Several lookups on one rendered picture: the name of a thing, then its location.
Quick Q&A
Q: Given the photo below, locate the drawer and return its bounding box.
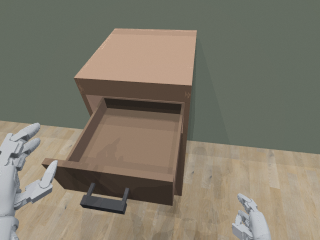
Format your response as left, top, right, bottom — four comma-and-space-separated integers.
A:
41, 96, 184, 206

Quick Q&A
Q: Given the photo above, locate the cabinet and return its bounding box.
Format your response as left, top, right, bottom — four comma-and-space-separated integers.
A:
74, 28, 197, 196

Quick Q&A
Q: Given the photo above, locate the left robot hand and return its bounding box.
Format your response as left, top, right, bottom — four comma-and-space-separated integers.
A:
0, 123, 58, 217

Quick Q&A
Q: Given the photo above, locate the right robot hand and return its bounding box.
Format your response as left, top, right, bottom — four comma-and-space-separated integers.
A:
232, 193, 272, 240

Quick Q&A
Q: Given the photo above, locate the robot left forearm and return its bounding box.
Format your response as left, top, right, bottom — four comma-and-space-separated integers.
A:
0, 216, 19, 240

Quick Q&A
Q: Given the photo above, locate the handle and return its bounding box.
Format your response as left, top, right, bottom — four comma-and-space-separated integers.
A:
80, 183, 130, 215

